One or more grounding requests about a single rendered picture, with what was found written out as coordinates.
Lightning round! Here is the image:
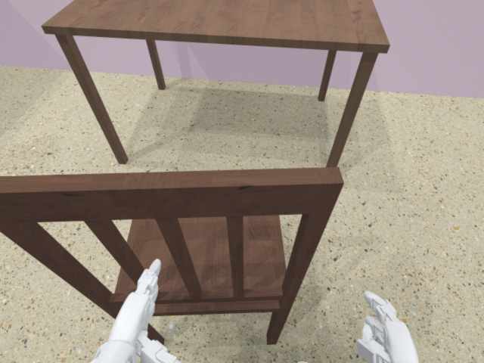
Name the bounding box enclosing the left robot hand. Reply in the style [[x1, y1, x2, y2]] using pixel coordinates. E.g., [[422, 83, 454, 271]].
[[108, 259, 181, 363]]

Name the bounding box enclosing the chair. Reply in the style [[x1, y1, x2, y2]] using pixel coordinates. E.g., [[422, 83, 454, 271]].
[[0, 167, 344, 345]]

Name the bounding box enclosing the right robot hand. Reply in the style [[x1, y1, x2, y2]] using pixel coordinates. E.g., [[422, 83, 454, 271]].
[[358, 290, 419, 363]]

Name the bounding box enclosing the robot left forearm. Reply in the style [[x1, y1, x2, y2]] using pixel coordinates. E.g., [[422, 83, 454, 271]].
[[90, 340, 137, 363]]

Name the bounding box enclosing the table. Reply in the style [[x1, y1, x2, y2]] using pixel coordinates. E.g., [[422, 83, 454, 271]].
[[41, 0, 390, 167]]

